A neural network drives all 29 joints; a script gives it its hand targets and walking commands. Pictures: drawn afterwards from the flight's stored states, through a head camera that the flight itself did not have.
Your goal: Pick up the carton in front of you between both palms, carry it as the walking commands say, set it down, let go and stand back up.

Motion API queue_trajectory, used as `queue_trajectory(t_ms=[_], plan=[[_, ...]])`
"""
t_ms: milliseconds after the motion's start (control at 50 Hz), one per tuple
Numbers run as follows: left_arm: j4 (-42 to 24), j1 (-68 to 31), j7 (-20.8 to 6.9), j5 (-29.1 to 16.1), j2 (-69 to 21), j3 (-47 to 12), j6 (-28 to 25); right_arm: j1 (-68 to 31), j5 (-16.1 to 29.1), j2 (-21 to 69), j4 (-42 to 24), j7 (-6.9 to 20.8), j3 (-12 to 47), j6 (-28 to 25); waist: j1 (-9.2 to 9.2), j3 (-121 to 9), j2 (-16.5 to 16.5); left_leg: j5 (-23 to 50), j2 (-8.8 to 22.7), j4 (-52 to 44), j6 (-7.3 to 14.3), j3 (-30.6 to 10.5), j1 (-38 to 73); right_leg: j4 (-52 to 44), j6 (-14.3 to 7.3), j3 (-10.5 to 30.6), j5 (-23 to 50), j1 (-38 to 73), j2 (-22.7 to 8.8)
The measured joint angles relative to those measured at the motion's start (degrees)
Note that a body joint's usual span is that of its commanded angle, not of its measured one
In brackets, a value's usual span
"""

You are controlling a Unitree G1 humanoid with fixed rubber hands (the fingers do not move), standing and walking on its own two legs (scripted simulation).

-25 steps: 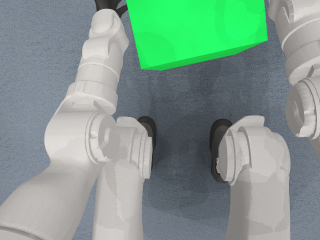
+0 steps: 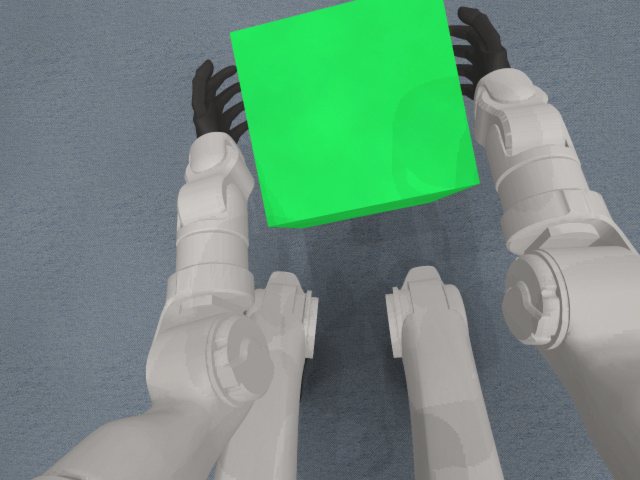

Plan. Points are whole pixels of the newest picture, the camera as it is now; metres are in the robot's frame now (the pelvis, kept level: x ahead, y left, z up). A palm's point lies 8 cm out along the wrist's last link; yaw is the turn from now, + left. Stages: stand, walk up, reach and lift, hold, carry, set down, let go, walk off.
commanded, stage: reach and lift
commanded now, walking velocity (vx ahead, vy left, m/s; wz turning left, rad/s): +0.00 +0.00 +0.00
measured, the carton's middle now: (352, 136) +0.50 -0.02 -0.15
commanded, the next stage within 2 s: none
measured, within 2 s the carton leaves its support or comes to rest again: neither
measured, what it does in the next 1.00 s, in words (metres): rises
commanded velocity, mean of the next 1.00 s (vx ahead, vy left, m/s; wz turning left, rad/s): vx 0.00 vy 0.00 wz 0.00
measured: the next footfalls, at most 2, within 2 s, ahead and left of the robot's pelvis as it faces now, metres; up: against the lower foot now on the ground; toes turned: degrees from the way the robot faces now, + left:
none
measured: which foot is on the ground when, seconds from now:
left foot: down 0.00-1.00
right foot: down 0.00-1.00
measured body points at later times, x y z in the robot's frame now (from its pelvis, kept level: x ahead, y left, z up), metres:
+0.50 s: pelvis +0.03 +0.00 +0.12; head +0.24 -0.03 +0.52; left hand +0.48 +0.14 +0.07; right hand +0.49 -0.17 +0.06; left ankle +0.12 +0.14 -0.40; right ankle +0.12 -0.12 -0.40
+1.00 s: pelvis +0.09 +0.01 +0.27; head +0.18 -0.01 +0.71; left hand +0.45 +0.14 +0.23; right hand +0.44 -0.16 +0.22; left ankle +0.12 +0.14 -0.40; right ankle +0.12 -0.12 -0.40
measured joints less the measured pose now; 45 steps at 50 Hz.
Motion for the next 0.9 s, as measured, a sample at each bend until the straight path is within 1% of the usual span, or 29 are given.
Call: queue_trajectory(t_ms=[80, 120, 160, 300, 400, 500, 640, 900], plan=[[-0.8, 0.9, -1.0, 2.6, -0.5, 0.8, 0.9, 1.8, -3.4, 2.1, -1.0, 0.6, -3.7, 0.0, -0.24, -2.3, -0.5, 1.1, -0.5, -4.4, 0.1, -0.5, 2.6, -4.5, -0.1, 0.2, 0.8, 2.8, -0.1], [-1.4, 1.7, -2.2, 2.9, -0.7, 0.5, 1.2, 3.0, -4.4, 2.9, -2.1, 0.8, -4.8, 0.0, -0.30, -3.3, -0.6, 1.5, -0.7, -6.3, 0.1, -0.7, 3.8, -6.4, -0.1, 0.2, 1.1, 4.2, -0.2], [-2.1, 2.6, -2.3, 3.2, -1.0, 0.0, 1.4, 4.6, -4.8, 3.5, -3.5, 1.0, -5.5, 0.0, -0.34, -4.0, -0.6, 1.7, -0.8, -8.0, 0.2, -1.0, 5.1, -8.2, -0.1, 0.2, 1.2, 5.6, -0.3], [-5.6, 7.9, -2.4, 1.7, -1.7, -3.0, 1.8, 11.5, -3.3, 5.6, -9.8, 0.8, -4.6, 0.9, -0.42, -5.9, -0.4, 1.7, -0.6, -13.4, 0.8, -1.5, 10.9, -13.9, 0.1, 0.3, 1.1, 11.7, -0.4], [-6.7, 12.2, -2.5, 0.3, -1.8, -5.2, 1.9, 16.8, -1.8, 7.0, -12.9, 0.2, -3.4, 1.4, -0.32, -7.4, -0.3, 1.3, -0.4, -17.2, 1.3, -1.7, 16.5, -17.8, 0.1, 0.6, 0.7, 17.4, -0.3], [-6.3, 16.5, -2.6, -0.3, -2.0, -6.9, 1.6, 21.7, -1.3, 8.5, -14.1, -0.5, -3.1, 1.4, -0.28, -8.8, -0.5, 1.1, -0.2, -21.8, 1.7, -2.0, 23.5, -22.3, -0.2, 0.9, 0.4, 24.4, -0.4], [-4.9, 22.1, -3.4, 0.3, -2.2, -8.4, 0.7, 28.2, -1.8, 10.9, -14.6, -1.1, -3.4, 0.5, -0.48, -10.1, -0.9, 1.6, 0.2, -29.5, 2.2, -2.6, 34.5, -29.9, -0.6, 1.1, 0.7, 35.5, -0.6], [-4.8, 31.8, -4.8, 1.8, -3.2, -11.2, -0.8, 40.3, -2.2, 14.5, -17.6, -1.5, -3.4, -1.2, -0.68, -9.4, -1.3, 4.9, 1.3, -46.3, 3.5, -3.7, 56.7, -47.2, -1.1, 1.8, 4.0, 58.0, -1.1]])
